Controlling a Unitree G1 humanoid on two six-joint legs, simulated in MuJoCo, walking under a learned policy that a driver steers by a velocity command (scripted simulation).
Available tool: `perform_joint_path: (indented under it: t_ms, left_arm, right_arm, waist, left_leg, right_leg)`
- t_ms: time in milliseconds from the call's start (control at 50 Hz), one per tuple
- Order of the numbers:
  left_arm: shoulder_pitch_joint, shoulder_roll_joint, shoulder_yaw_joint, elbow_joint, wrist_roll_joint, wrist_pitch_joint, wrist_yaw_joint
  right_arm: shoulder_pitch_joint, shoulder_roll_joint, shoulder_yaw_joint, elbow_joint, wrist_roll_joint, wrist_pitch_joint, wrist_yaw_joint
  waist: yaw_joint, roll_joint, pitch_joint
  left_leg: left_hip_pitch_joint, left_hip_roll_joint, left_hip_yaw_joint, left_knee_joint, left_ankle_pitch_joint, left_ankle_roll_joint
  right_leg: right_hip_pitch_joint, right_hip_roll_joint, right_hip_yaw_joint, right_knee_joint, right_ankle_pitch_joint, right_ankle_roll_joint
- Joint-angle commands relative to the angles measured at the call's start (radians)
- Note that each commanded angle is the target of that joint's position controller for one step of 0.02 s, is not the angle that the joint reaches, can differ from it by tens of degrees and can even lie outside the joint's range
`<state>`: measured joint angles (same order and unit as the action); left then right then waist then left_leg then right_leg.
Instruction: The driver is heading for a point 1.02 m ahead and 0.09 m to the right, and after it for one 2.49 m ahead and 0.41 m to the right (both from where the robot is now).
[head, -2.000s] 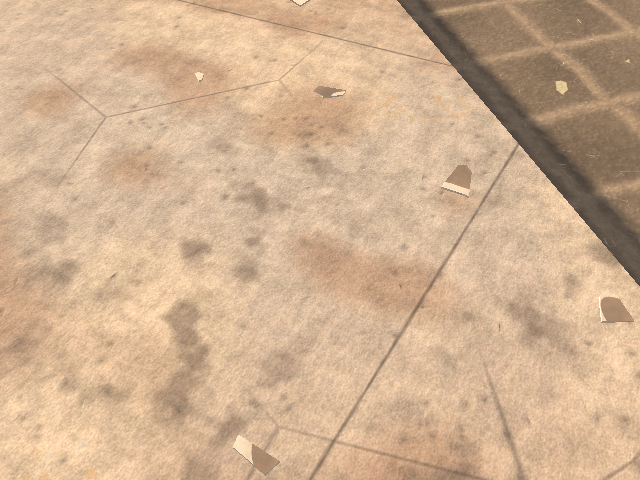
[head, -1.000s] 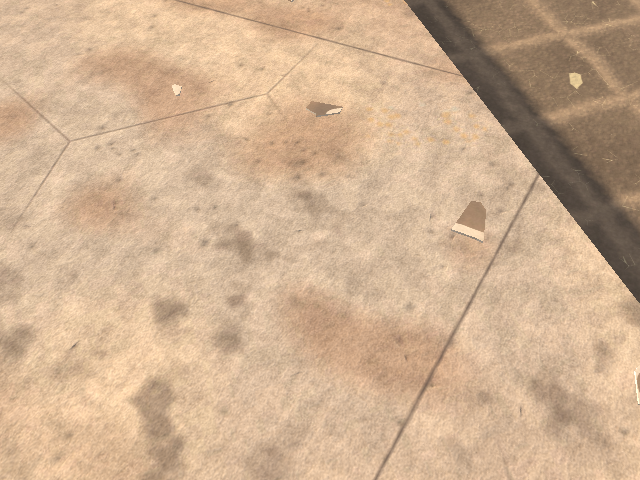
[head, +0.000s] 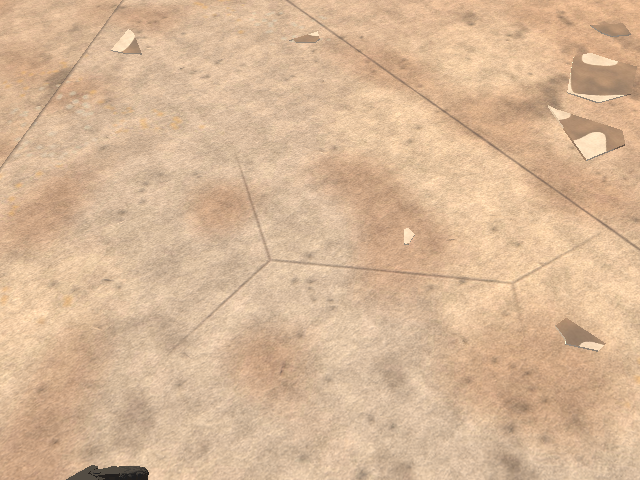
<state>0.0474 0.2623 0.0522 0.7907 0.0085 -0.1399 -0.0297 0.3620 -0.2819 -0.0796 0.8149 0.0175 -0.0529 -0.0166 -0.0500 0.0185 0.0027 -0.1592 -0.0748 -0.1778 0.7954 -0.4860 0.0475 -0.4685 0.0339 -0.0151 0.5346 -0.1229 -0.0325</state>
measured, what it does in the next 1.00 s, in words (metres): walks ahead: left foot, then right foot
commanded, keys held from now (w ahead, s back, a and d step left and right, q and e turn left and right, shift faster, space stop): w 1.00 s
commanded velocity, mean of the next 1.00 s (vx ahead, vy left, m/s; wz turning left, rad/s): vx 0.50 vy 0.00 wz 0.06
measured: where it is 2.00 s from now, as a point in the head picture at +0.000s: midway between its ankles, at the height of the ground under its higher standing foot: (308, 246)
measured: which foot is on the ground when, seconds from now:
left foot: up 0.00-0.46, down 0.48-1.00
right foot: down 0.00-0.48, up 0.50-0.98, down 1.00-1.00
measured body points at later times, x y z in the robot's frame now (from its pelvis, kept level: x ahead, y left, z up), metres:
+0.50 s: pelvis +0.28 +0.03 +0.00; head +0.32 +0.04 +0.45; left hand +0.24 +0.31 -0.14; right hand +0.53 -0.19 -0.07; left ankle +0.39 +0.14 -0.72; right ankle +0.10 -0.11 -0.70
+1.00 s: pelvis +0.55 +0.01 +0.00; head +0.58 +0.00 +0.45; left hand +0.77 +0.25 -0.08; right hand +0.55 -0.28 -0.13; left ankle +0.39 +0.14 -0.72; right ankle +0.67 -0.10 -0.73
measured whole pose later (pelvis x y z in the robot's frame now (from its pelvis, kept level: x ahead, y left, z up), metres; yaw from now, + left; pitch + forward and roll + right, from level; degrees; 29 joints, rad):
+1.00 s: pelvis +0.55 +0.01 +0.00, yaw +1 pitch +3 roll +2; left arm 0.03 0.26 0.03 0.77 -0.01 -0.09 -0.04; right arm 0.40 -0.29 -0.07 0.88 0.02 -0.05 -0.01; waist -0.07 -0.02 0.00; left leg 0.01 0.00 0.04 0.41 -0.44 0.00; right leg -0.49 -0.03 -0.02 0.51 -0.06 -0.07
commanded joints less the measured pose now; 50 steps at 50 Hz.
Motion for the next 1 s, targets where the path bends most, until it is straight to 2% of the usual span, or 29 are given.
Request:
perform_joint_path:
  t_ms: [20, 40, 60, 80, 100, 140, 180, 260, 340, 400, 420, 440, 460, 480, 500, 520, 540, 560, 580, 600, 640, 680, 720, 780, 860, 940, 960, 980, 1000]
  left_arm:
    - [0.31, 0.161, 0.053, 0.03, -0.03, 0.008, -0.001]
    - [0.238, 0.135, 0.041, 0.011, -0.019, 0.018, 0.002]
    - [0.19, 0.114, 0.032, 0.007, -0.008, 0.024, 0.002]
    - [0.167, 0.094, 0.023, 0.005, 0.001, 0.022, 0.003]
    - [0.163, 0.086, 0.019, 0.009, 0.003, 0.021, 0.003]
    - [0.186, 0.107, 0.024, 0.025, -0.007, 0.016, 0.006]
    - [0.211, 0.141, 0.033, 0.038, -0.013, 0.017, 0.014]
    - [0.264, 0.159, 0.034, 0.06, -0.026, 0.032, 0.023]
    - [0.347, 0.167, 0.032, 0.093, -0.033, 0.05, 0.024]
    - [0.362, 0.184, 0.036, 0.108, -0.034, 0.069, 0.029]
    - [0.352, 0.195, 0.039, 0.108, -0.033, 0.074, 0.031]
    - [0.331, 0.204, 0.041, 0.105, -0.035, 0.078, 0.034]
    - [0.323, 0.189, 0.034, 0.098, -0.032, 0.081, 0.035]
    - [0.311, 0.146, 0.015, 0.067, -0.008, 0.076, 0.037]
    - [0.438, 0.019, -0.024, 0.052, -0.009, 0.052, 0.028]
    - [0.387, 0.125, 0.0, 0.068, -0.031, 0.033, 0.021]
    - [0.288, 0.17, 0.013, 0.033, -0.051, 0.022, 0.016]
    - [0.235, 0.159, 0.011, 0.023, -0.045, 0.02, 0.019]
    - [0.213, 0.15, 0.015, 0.02, -0.028, 0.025, 0.022]
    - [0.231, 0.138, 0.018, 0.023, -0.023, 0.036, 0.022]
    - [0.258, 0.095, 0.011, 0.03, -0.022, 0.06, 0.024]
    - [0.215, 0.084, 0.008, 0.012, -0.013, 0.071, 0.027]
    - [0.146, 0.077, 0.004, -0.009, -0.008, 0.071, 0.025]
    - [0.042, 0.061, -0.004, -0.033, -0.011, 0.061, 0.015]
    - [-0.073, 0.07, -0.007, -0.073, -0.022, 0.053, -0.001]
    - [-0.064, 0.106, 0.004, -0.09, -0.023, 0.042, -0.017]
    - [0.003, 0.124, 0.015, -0.074, -0.021, 0.04, -0.015]
    - [0.144, 0.166, 0.038, -0.029, -0.017, 0.04, -0.009]
    - [0.323, 0.241, 0.062, 0.006, -0.008, 0.042, 0.001]
  right_arm:
    - [0.032, -0.129, -0.01, -0.084, 0.025, -0.032, 0.003]
    - [-0.057, -0.13, -0.007, -0.107, 0.013, -0.032, 0.003]
    - [-0.107, -0.119, -0.008, -0.122, -0.005, -0.034, 0.004]
    - [-0.104, -0.108, -0.011, -0.125, -0.012, -0.033, 0.005]
    - [-0.085, -0.089, -0.009, -0.121, -0.01, -0.029, 0.007]
    - [-0.081, -0.057, 0.0, -0.124, -0.01, -0.024, 0.007]
    - [-0.139, -0.045, 0.007, -0.148, -0.016, -0.026, 0.005]
    - [-0.264, -0.016, 0.022, -0.177, -0.011, -0.034, 0.016]
    - [-0.381, -0.018, 0.026, -0.214, 0.003, -0.041, 0.036]
    - [-0.41, -0.041, 0.02, -0.239, 0.004, -0.049, 0.052]
    - [-0.379, -0.058, 0.013, -0.234, 0.003, -0.05, 0.054]
    - [-0.3, -0.082, 0.0, -0.214, -0.002, -0.052, 0.053]
    - [-0.153, -0.129, -0.024, -0.169, -0.006, -0.05, 0.045]
    - [0.038, -0.201, -0.046, -0.134, -0.021, -0.045, 0.033]
    - [0.08, -0.276, -0.058, -0.113, -0.024, -0.039, 0.036]
    - [0.097, -0.175, -0.035, -0.113, -0.012, -0.034, 0.036]
    - [0.023, -0.144, -0.02, -0.119, -0.01, -0.034, 0.033]
    - [-0.043, -0.125, -0.013, -0.126, -0.014, -0.034, 0.033]
    - [-0.093, -0.102, -0.006, -0.129, -0.02, -0.035, 0.037]
    - [-0.121, -0.083, 0.0, -0.13, -0.028, -0.04, 0.04]
    - [-0.133, -0.086, -0.003, -0.118, -0.02, -0.052, 0.043]
    - [-0.122, -0.111, -0.011, -0.099, -0.018, -0.059, 0.039]
    - [-0.099, -0.125, -0.015, -0.081, -0.016, -0.056, 0.03]
    - [-0.063, -0.141, -0.017, -0.056, -0.011, -0.049, 0.021]
    - [0.014, -0.162, -0.022, -0.009, 0.001, -0.037, 0.018]
    - [0.019, -0.178, -0.03, 0.019, 0.005, -0.015, 0.01]
    - [-0.001, -0.182, -0.029, 0.019, 0.006, -0.009, 0.007]
    - [-0.002, -0.161, -0.02, 0.018, 0.002, -0.004, 0.005]
    - [0.008, -0.115, 0.001, -0.006, -0.018, -0.004, 0.001]
  waist:
    - [0.145, -0.18, -0.18]
    - [0.131, -0.092, -0.091]
    - [0.106, -0.061, -0.019]
    - [0.076, -0.081, -0.005]
    - [0.061, -0.102, -0.006]
    - [0.054, -0.113, -0.01]
    - [0.063, -0.091, -0.002]
    - [0.105, -0.085, 0.012]
    - [0.148, -0.088, 0.043]
    - [0.13, -0.102, 0.049]
    - [0.103, -0.112, 0.03]
    - [0.05, -0.117, -0.018]
    - [-0.019, -0.1, -0.113]
    - [-0.092, -0.006, -0.264]
    - [-0.024, 0.271, -0.391]
    - [-0.067, 0.192, -0.385]
    - [-0.058, 0.141, -0.221]
    - [-0.029, 0.064, -0.141]
    - [0.002, 0.037, -0.079]
    - [0.038, 0.053, -0.062]
    - [0.071, 0.062, -0.049]
    - [0.076, 0.048, -0.018]
    - [0.06, 0.034, 0.004]
    - [0.024, 0.033, 0.029]
    - [-0.019, 0.036, 0.051]
    - [0.013, 0.063, 0.036]
    - [0.057, 0.068, -0.002]
    - [0.118, 0.051, -0.091]
    - [0.18, -0.044, -0.239]
  left_leg:
    - [-0.642, 0.045, -0.022, 0.534, -0.028, -0.006]
    - [-0.631, 0.094, 0.029, 0.515, 0.054, 0.0]
    - [-0.609, 0.13, 0.055, 0.447, 0.113, 0.0]
    - [-0.555, 0.165, 0.059, 0.386, 0.157, 0.002]
    - [-0.512, 0.178, 0.07, 0.35, 0.176, -0.001]
    - [-0.506, 0.191, 0.097, 0.28, 0.204, -0.015]
    - [-0.538, 0.201, 0.115, 0.171, 0.28, -0.036]
    - [-0.485, 0.175, 0.156, -0.091, 0.497, -0.048]
    - [-0.46, 0.14, 0.177, -0.224, 0.545, -0.041]
    - [-0.452, 0.122, 0.177, -0.284, 0.448, -0.005]
    - [-0.396, 0.107, 0.187, -0.301, 0.416, 0.01]
    - [-0.271, 0.079, 0.212, -0.33, 0.416, 0.032]
    - [-0.052, 0.073, 0.218, -0.337, 0.445, 0.065]
    - [0.263, 0.25, 0.029, -0.284, 0.507, 0.133]
    - [0.585, 0.477, -0.434, -0.374, 0.348, 0.298]
    - [0.573, 0.467, -0.524, -0.449, 0.219, 0.29]
    - [0.442, 0.428, -0.371, -0.471, 0.253, 0.245]
    - [0.298, 0.383, -0.257, -0.495, 0.34, 0.221]
    - [0.175, 0.348, -0.183, -0.529, 0.421, 0.21]
    - [0.093, 0.323, -0.132, -0.563, 0.463, 0.202]
    - [0.01, 0.309, -0.076, -0.617, 0.494, 0.213]
    - [-0.025, 0.304, -0.023, -0.651, 0.524, 0.221]
    - [-0.022, 0.288, 0.025, -0.668, 0.524, 0.209]
    - [-0.024, 0.254, 0.096, -0.673, 0.509, 0.172]
    - [0.068, 0.289, 0.096, -0.64, 0.47, 0.158]
    - [0.187, 0.337, 0.075, -0.542, 0.592, 0.124]
    - [0.188, 0.318, 0.097, -0.461, 0.734, 0.106]
    - [0.15, 0.265, 0.139, -0.296, 0.841, 0.08]
    - [-0.026, 0.205, 0.192, -0.001, 0.646, 0.04]
  right_leg:
    - [0.72, -0.402, 0.704, -0.253, -0.402, -0.243]
    - [0.577, -0.362, 0.569, -0.268, -0.347, -0.207]
    - [0.446, -0.324, 0.478, -0.299, -0.245, -0.202]
    - [0.374, -0.291, 0.413, -0.32, -0.154, -0.19]
    - [0.334, -0.263, 0.363, -0.34, -0.093, -0.186]
    - [0.314, -0.252, 0.291, -0.369, 0.025, -0.201]
    - [0.323, -0.254, 0.237, -0.39, 0.131, -0.211]
    - [0.334, -0.205, 0.119, -0.394, 0.199, -0.169]
    - [0.407, -0.236, 0.116, -0.366, 0.183, -0.158]
    - [0.505, -0.284, 0.134, -0.305, 0.264, -0.139]
    - [0.522, -0.287, 0.129, -0.262, 0.359, -0.127]
    - [0.517, -0.268, 0.102, -0.17, 0.517, -0.111]
    - [0.461, -0.222, 0.063, -0.003, 0.592, -0.085]
    - [0.253, -0.169, 0.022, 0.294, 0.351, -0.049]
    - [-0.147, 0.007, 0.017, 0.641, -0.351, 0.01]
    - [-0.268, -0.03, 0.133, 0.757, -0.458, 0.002]
    - [-0.332, -0.078, 0.113, 0.773, -0.378, -0.006]
    - [-0.303, -0.121, 0.087, 0.728, -0.289, -0.004]
    - [-0.265, -0.146, 0.079, 0.666, -0.238, 0.004]
    - [-0.203, -0.169, 0.087, 0.63, -0.203, 0.01]
    - [-0.15, -0.177, 0.079, 0.573, -0.174, 0.025]
    - [-0.18, -0.183, 0.073, 0.495, -0.106, 0.042]
    - [-0.204, -0.184, 0.07, 0.372, 0.015, 0.051]
    - [-0.16, -0.153, 0.045, 0.174, 0.177, 0.048]
    - [-0.147, -0.122, 0.032, 0.047, 0.199, 0.033]
    - [-0.098, -0.096, 0.021, -0.021, 0.06, -0.018]
    - [0.007, -0.068, -0.009, -0.048, 0.045, -0.037]
    - [0.207, -0.045, -0.029, -0.054, 0.058, -0.065]
    - [0.499, -0.201, 0.141, -0.016, 0.115, -0.128]
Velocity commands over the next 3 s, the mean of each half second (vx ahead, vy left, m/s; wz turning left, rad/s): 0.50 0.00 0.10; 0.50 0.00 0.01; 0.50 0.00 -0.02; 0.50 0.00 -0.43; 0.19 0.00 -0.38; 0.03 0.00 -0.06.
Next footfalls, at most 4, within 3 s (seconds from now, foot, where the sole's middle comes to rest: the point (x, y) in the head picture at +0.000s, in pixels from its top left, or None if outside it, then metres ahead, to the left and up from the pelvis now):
0.48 left None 0.43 0.14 -0.76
1.00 right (364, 370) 0.71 -0.10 -0.76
1.52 left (252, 273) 0.99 0.16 -0.76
2.06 right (359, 199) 1.24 -0.14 -0.76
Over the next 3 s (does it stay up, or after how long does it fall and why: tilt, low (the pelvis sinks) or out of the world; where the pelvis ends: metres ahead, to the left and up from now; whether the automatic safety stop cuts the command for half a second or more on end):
stays up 1.29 -0.04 0.01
